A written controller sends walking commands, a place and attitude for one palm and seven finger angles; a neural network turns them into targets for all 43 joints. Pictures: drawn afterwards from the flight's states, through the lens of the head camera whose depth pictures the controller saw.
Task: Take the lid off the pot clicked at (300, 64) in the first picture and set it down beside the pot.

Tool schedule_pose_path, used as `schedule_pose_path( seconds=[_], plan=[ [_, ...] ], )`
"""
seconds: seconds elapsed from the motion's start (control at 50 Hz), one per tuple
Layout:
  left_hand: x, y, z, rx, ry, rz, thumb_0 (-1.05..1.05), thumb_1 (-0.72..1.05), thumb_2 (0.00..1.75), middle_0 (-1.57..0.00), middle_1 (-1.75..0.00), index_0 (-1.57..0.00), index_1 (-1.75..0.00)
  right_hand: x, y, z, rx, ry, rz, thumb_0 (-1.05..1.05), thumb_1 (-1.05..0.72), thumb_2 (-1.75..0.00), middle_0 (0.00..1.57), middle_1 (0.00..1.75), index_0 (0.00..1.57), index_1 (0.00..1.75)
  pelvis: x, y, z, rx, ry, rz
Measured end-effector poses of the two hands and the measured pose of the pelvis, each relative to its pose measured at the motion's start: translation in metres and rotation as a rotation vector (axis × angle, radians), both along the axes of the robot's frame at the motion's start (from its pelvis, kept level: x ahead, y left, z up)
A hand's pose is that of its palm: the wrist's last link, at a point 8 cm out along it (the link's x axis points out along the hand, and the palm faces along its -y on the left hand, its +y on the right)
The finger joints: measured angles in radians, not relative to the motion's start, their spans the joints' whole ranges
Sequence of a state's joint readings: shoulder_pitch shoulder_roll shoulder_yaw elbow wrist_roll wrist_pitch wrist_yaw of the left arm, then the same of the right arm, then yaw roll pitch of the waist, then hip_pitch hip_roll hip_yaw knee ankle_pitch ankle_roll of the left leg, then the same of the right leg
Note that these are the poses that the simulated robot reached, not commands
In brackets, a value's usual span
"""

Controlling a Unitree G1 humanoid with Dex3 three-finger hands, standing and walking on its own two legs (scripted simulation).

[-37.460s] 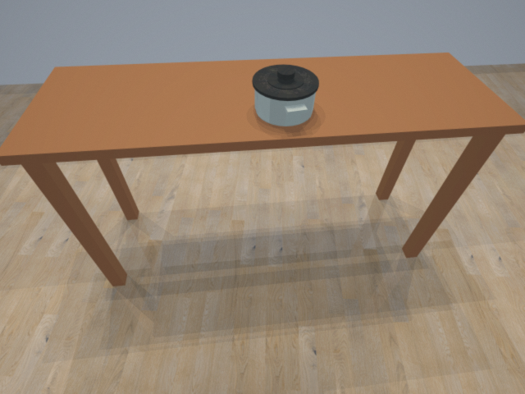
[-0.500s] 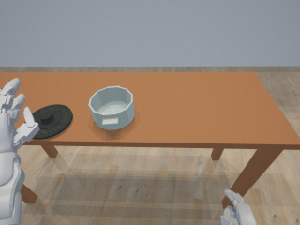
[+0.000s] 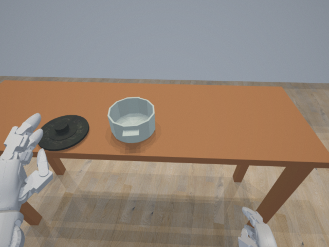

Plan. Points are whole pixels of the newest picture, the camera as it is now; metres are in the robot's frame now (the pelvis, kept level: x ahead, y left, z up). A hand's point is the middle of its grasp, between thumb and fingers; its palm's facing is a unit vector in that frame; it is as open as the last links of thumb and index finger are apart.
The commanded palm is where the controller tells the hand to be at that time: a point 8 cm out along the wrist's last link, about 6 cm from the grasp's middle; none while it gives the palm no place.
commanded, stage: draw the hand back to the body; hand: left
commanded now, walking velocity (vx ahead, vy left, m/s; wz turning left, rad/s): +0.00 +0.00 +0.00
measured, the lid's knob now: (61, 126) +0.47 +0.43 +0.00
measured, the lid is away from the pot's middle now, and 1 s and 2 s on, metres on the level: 0.25 0.25 0.25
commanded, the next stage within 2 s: step back with the hand held close in 0.12 s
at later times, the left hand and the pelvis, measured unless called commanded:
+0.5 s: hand (42, 178) +0.18 +0.26 +0.15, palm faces +0.29 -0.86 -0.41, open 7.4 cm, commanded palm +0.12 +0.31 +0.18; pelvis -0.01 +0.03 +0.00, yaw -1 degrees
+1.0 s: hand (2, 214) +0.11 +0.28 +0.16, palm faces +0.37 -0.84 -0.39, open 7.4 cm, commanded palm +0.05 +0.33 +0.18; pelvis -0.07 +0.05 -0.02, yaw +0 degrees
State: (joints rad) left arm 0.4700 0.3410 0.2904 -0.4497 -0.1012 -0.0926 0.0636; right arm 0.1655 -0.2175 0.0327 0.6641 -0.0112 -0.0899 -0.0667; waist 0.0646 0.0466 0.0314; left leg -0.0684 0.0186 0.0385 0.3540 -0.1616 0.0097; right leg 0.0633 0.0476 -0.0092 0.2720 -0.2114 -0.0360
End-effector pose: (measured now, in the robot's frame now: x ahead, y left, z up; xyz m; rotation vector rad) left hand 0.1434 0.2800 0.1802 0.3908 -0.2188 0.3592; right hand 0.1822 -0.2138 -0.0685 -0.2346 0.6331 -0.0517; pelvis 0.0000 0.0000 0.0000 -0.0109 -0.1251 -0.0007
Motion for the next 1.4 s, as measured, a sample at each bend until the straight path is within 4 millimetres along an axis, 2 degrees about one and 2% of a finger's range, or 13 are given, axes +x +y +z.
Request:
schedule_pose_path(
  seconds=[0.08, 0.24, 0.36, 0.5, 0.58, 0.68, 0.8, 0.94, 1.06, 1.2, 1.28, 1.36, 1.4],
  plan=[
    [-0.008, 0.002, -0.002, -0.007, -0.004, 0.007, 0.02, 0.89, 0.90, -0.21, -0.30, -0.21, -0.30, 0.000, 0.006, 0.001, -0.009, -0.005, 0.018, 0.01, -0.90, -0.90, 0.20, 0.30, 0.20, 0.30, -0.003, 0.003, 0.000, -0.003, -0.006, 0.009],
    [-0.013, 0.007, -0.001, -0.013, -0.016, 0.017, 0.02, 0.89, 0.90, -0.21, -0.30, -0.21, -0.30, -0.003, 0.015, 0.003, -0.009, -0.015, 0.031, 0.01, -0.90, -0.90, 0.20, 0.30, 0.20, 0.30, -0.007, 0.008, 0.000, -0.006, -0.010, 0.009],
    [-0.010, 0.017, 0.012, 0.089, -0.055, 0.001, 0.02, 0.89, 0.90, -0.21, -0.30, -0.21, -0.30, -0.008, 0.015, 0.002, -0.010, 0.014, 0.004, 0.01, -0.90, -0.90, 0.20, 0.30, 0.20, 0.30, -0.010, 0.015, -0.003, -0.027, 0.048, 0.003],
    [0.002, 0.022, -0.009, 0.079, 0.045, -0.083, 0.01, 0.89, 0.90, -0.21, -0.30, -0.21, -0.30, -0.028, 0.007, 0.000, -0.049, 0.069, -0.094, 0.01, -0.90, -0.90, 0.20, 0.30, 0.20, 0.30, -0.014, 0.032, -0.005, -0.020, 0.092, -0.018],
    [0.001, 0.028, -0.013, 0.107, 0.078, -0.123, 0.02, 0.89, 0.90, -0.21, -0.30, -0.21, -0.30, -0.043, 0.008, 0.000, -0.066, 0.092, -0.135, 0.01, -0.90, -0.90, 0.20, 0.30, 0.20, 0.30, -0.020, 0.040, -0.007, -0.013, 0.102, -0.025],
    [-0.012, 0.036, -0.006, 0.156, 0.041, -0.138, 0.02, 0.88, 0.90, -0.21, -0.30, -0.21, -0.30, -0.058, 0.015, 0.001, -0.070, 0.093, -0.143, 0.01, -0.90, -0.90, 0.20, 0.30, 0.20, 0.30, -0.032, 0.046, -0.010, -0.011, 0.103, -0.026],
    [-0.038, 0.041, 0.002, 0.197, -0.018, -0.095, 0.02, 0.88, 0.90, -0.21, -0.30, -0.21, -0.30, -0.071, 0.026, -0.006, -0.043, 0.053, -0.115, 0.01, -0.90, -0.90, 0.20, 0.30, 0.20, 0.30, -0.050, 0.049, -0.017, -0.012, 0.099, -0.013],
    [-0.066, 0.043, -0.004, 0.141, -0.048, -0.039, 0.02, 0.88, 0.90, -0.21, -0.30, -0.21, -0.30, -0.094, 0.031, -0.015, -0.034, 0.077, -0.097, 0.01, -0.90, -0.90, 0.20, 0.30, 0.20, 0.30, -0.068, 0.048, -0.019, -0.035, 0.104, 0.003],
    [-0.074, 0.047, -0.011, 0.102, -0.121, -0.078, 0.02, 0.88, 0.90, -0.21, -0.30, -0.21, -0.30, -0.117, 0.028, -0.016, -0.096, 0.084, -0.126, 0.01, -0.90, -0.90, 0.20, 0.30, 0.21, 0.30, -0.082, 0.058, -0.026, -0.060, 0.090, -0.001],
    [-0.086, 0.059, 0.012, 0.167, -0.135, -0.077, 0.02, 0.88, 0.90, -0.21, -0.30, -0.21, -0.30, -0.140, 0.040, -0.004, -0.064, 0.063, -0.135, 0.01, -0.90, -0.90, 0.20, 0.30, 0.20, 0.30, -0.101, 0.061, -0.013, -0.084, 0.132, -0.003],
    [-0.101, 0.053, 0.018, 0.164, -0.120, -0.090, 0.02, 0.89, 0.90, -0.21, -0.30, -0.21, -0.30, -0.149, 0.047, -0.001, -0.029, 0.052, -0.119, 0.01, -0.90, -0.90, 0.20, 0.30, 0.20, 0.30, -0.113, 0.059, -0.009, -0.071, 0.174, -0.028],
    [-0.111, 0.038, 0.009, 0.163, -0.113, -0.152, 0.02, 0.89, 0.90, -0.21, -0.30, -0.21, -0.30, -0.159, 0.045, -0.014, -0.016, 0.052, -0.115, 0.01, -0.90, -0.90, 0.20, 0.30, 0.21, 0.30, -0.134, 0.058, -0.018, -0.041, 0.173, -0.077],
    [-0.112, 0.034, 0.008, 0.144, -0.124, -0.187, 0.02, 0.89, 0.90, -0.21, -0.30, -0.21, -0.30, -0.170, 0.044, -0.018, -0.020, 0.077, -0.143, 0.01, -0.90, -0.90, 0.20, 0.30, 0.21, 0.30, -0.137, 0.060, -0.018, -0.047, 0.153, -0.090]
  ],
)
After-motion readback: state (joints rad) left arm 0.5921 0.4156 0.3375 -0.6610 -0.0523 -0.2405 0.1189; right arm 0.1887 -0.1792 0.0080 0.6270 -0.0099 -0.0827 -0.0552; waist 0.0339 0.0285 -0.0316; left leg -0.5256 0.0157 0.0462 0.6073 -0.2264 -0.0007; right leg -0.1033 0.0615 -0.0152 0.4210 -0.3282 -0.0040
